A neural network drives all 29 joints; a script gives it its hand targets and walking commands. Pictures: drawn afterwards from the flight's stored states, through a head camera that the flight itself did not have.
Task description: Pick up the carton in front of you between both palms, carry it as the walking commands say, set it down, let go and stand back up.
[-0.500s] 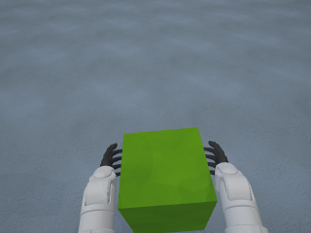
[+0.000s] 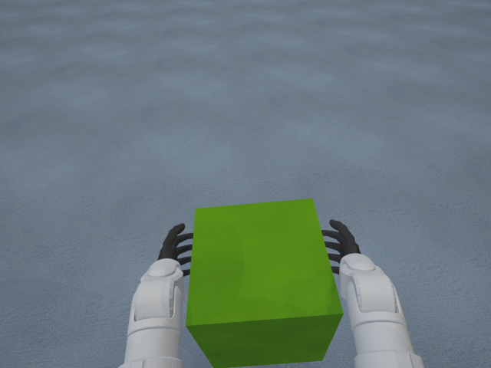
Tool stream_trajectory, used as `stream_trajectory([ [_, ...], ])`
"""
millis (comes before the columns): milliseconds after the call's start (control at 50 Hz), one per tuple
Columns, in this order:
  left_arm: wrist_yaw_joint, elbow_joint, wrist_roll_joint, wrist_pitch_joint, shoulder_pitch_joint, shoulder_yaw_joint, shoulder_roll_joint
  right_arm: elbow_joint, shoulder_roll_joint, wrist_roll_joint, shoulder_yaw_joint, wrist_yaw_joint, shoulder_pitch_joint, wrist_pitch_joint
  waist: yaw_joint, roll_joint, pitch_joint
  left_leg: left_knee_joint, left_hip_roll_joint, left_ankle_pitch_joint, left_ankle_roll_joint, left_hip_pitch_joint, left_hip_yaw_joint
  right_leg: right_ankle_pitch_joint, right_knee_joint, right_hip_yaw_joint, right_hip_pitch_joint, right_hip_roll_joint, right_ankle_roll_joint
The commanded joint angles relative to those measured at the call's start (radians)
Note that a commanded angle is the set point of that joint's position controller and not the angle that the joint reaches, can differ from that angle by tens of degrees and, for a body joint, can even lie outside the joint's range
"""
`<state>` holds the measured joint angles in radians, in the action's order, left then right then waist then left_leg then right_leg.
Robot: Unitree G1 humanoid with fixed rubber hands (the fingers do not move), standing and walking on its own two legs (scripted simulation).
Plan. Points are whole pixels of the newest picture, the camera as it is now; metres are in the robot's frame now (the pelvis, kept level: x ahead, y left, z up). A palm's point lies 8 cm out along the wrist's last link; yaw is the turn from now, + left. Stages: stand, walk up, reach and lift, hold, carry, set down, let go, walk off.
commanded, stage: carry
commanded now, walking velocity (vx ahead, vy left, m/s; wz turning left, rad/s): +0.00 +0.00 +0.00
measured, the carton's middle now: (261, 287) +0.30 -0.01 -0.05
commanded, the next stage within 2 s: hold in 0.90 s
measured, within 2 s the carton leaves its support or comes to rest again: neither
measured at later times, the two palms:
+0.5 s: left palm (173, 272) +0.28 +0.14 +0.04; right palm (356, 268) +0.28 -0.16 +0.04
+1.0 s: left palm (177, 277) +0.27 +0.13 +0.04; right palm (364, 273) +0.27 -0.17 +0.04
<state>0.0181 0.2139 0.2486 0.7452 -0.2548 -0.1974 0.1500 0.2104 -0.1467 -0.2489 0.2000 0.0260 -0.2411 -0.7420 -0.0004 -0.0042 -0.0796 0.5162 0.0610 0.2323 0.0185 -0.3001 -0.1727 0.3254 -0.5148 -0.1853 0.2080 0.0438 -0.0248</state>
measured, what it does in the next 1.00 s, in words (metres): stands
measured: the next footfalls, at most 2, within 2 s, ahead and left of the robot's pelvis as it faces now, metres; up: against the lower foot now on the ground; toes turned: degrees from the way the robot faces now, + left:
none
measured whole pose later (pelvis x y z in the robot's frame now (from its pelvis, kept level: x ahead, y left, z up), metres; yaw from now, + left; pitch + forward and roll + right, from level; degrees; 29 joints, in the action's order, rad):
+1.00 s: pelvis -0.02 -0.01 +0.00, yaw -3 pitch -2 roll +1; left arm 0.02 0.17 0.24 0.73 -0.23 -0.19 0.15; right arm 0.19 -0.15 -0.25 0.18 0.03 -0.24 -0.73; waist -0.03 -0.01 -0.01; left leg 0.45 0.04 0.18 0.01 -0.24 -0.09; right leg 0.28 -0.49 -0.15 0.18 0.02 -0.06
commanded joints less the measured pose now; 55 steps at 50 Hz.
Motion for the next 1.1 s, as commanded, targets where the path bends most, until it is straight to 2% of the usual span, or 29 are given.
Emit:
stream_trajectory([
  [0, -0.216, -0.094, -0.267, -0.045, -0.502, 0.577, 0.919, -0.124, -0.897, 0.283, -0.593, -0.232, -0.555, 0.049, -0.001, 0.005, -0.284, -0.056, 0.110, -0.229, 0.010, 0.138, 0.119, -0.215, 0.087, 0.119, -0.039, 0.125, -0.006],
  [160, -0.215, -0.100, -0.259, -0.036, -0.461, 0.571, 0.894, -0.130, -0.874, 0.269, -0.588, -0.226, -0.508, 0.039, 0.000, -0.003, -0.305, -0.044, 0.113, -0.252, 0.009, 0.137, 0.114, -0.267, 0.072, 0.121, -0.042, 0.127, -0.010],
  [320, -0.218, -0.078, -0.252, -0.041, -0.486, 0.558, 0.896, -0.105, -0.874, 0.259, -0.564, -0.229, -0.524, 0.045, -0.001, 0.005, -0.271, -0.053, 0.111, -0.221, 0.006, 0.120, 0.115, -0.243, 0.085, 0.127, -0.016, 0.127, -0.013],
  [880, -0.221, -0.073, -0.254, -0.043, -0.483, 0.558, 0.905, -0.106, -0.885, 0.264, -0.574, -0.231, -0.532, 0.045, -0.001, -0.004, -0.288, -0.048, 0.108, -0.202, -0.002, 0.117, 0.107, -0.265, 0.085, 0.131, -0.013, 0.128, -0.020],
  [900, -0.224, -0.095, -0.252, -0.039, -0.356, 0.550, 0.937, -0.082, -0.926, 0.263, -0.563, -0.235, -0.422, 0.049, -0.013, -0.072, -0.174, -0.075, -0.165, -0.365, 0.023, 0.325, 0.236, -0.538, 0.138, 0.306, -0.061, -0.068, -0.015],
  [920, -0.217, -0.138, -0.251, -0.050, -0.382, 0.540, 0.897, -0.121, -0.900, 0.259, -0.560, -0.229, -0.427, 0.065, -0.016, -0.047, -0.251, -0.065, -0.140, -0.424, 0.026, 0.346, 0.257, -0.622, 0.115, 0.325, -0.103, -0.070, -0.004],
  [940, -0.212, -0.137, -0.250, -0.055, -0.376, 0.545, 0.900, -0.123, -0.897, 0.255, -0.564, -0.223, -0.424, 0.064, -0.016, -0.044, -0.258, -0.077, -0.138, -0.415, 0.028, 0.322, 0.274, -0.658, 0.111, 0.337, -0.152, -0.070, 0.001],
  [960, -0.212, -0.133, -0.245, -0.057, -0.382, 0.533, 0.894, -0.112, -0.875, 0.226, -0.537, -0.210, -0.408, 0.071, 0.009, -0.055, -0.241, -0.080, -0.136, -0.411, 0.017, 0.308, 0.273, -0.612, 0.127, 0.342, -0.189, -0.065, -0.004],
  [980, -0.219, -0.144, -0.244, -0.060, -0.417, 0.527, 0.887, -0.071, -0.857, 0.199, -0.500, -0.204, -0.389, 0.072, 0.011, -0.036, -0.213, -0.090, -0.146, -0.381, 0.007, 0.244, 0.270, -0.593, 0.128, 0.334, -0.234, -0.074, 0.000],
  [1000, -0.227, -0.130, -0.253, -0.061, -0.447, 0.538, 0.878, -0.053, -0.856, 0.186, -0.474, -0.199, -0.392, 0.077, 0.041, -0.037, -0.200, -0.099, -0.151, -0.344, -0.001, 0.218, 0.268, -0.552, 0.139, 0.328, -0.261, -0.076, 0.002],
  [1020, -0.240, -0.113, -0.260, -0.067, -0.484, 0.548, 0.880, -0.032, -0.861, 0.168, -0.455, -0.199, -0.424, 0.083, 0.047, -0.040, -0.174, -0.108, -0.150, -0.263, -0.005, 0.178, 0.269, -0.446, 0.154, 0.321, -0.271, -0.078, -0.001],
  [1060, -0.255, -0.085, -0.270, -0.073, -0.529, 0.577, 0.901, -0.039, -0.885, 0.196, -0.472, -0.205, -0.501, 0.095, 0.043, -0.023, -0.184, -0.114, -0.149, -0.195, -0.012, 0.155, 0.259, -0.380, 0.158, 0.306, -0.302, -0.074, -0.006],
  [1080, -0.255, -0.080, -0.266, -0.078, -0.518, 0.584, 0.927, -0.057, -0.904, 0.222, -0.511, -0.215, -0.538, 0.096, 0.023, -0.013, -0.194, -0.114, -0.152, -0.193, -0.011, 0.152, 0.257, -0.397, 0.148, 0.305, -0.304, -0.074, 0.001],
])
